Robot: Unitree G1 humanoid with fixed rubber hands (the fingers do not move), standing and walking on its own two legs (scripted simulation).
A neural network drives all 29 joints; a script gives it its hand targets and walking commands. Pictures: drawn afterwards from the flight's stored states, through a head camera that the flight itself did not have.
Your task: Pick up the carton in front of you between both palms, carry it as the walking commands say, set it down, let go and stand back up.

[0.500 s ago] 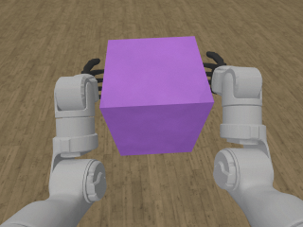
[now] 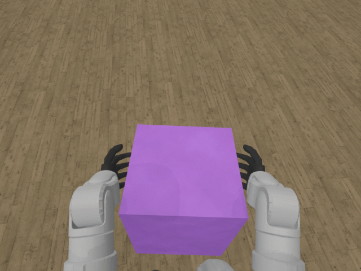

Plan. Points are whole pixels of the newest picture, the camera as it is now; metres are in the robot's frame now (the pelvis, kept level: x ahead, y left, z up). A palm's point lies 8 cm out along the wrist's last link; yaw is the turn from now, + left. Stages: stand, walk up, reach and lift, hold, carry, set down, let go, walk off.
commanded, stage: carry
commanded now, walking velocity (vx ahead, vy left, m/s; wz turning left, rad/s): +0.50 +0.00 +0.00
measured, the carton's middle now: (181, 193) +0.28 -0.01 -0.03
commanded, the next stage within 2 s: none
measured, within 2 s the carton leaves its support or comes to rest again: neither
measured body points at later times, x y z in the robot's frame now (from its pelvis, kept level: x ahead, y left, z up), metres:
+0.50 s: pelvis +0.33 -0.04 +0.00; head +0.31 -0.05 +0.45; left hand +0.59 +0.14 +0.09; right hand +0.62 -0.16 +0.09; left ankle +0.33 +0.10 -0.68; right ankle +0.34 -0.12 -0.74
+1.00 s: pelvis +0.64 +0.04 +0.01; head +0.65 +0.05 +0.46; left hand +0.91 +0.19 +0.06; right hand +0.92 -0.11 +0.07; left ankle +0.62 +0.12 -0.74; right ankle +0.69 -0.11 -0.68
